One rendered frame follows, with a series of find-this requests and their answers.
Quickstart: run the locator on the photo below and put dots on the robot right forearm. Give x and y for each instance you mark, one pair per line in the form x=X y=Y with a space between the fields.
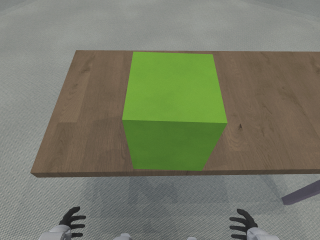
x=256 y=233

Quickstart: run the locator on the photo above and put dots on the carton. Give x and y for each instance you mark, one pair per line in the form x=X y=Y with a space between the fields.
x=174 y=113

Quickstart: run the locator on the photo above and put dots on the table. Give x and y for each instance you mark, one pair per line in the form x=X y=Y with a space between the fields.
x=271 y=101

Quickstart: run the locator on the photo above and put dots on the right robot hand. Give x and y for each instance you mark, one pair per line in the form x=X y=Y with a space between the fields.
x=248 y=222

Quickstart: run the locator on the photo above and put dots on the left robot hand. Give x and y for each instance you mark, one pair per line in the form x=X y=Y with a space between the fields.
x=68 y=218

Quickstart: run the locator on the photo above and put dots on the left robot shin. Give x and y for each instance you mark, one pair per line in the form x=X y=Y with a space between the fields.
x=125 y=234

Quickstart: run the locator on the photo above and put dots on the robot left forearm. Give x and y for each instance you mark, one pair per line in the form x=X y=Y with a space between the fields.
x=59 y=232

